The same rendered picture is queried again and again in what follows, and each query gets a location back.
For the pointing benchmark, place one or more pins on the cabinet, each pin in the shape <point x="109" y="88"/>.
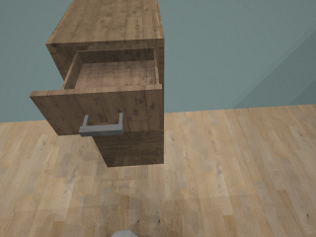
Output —
<point x="114" y="24"/>

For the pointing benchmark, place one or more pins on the drawer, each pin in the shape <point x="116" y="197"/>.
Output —
<point x="103" y="83"/>

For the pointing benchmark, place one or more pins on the handle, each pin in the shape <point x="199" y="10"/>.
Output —
<point x="103" y="129"/>

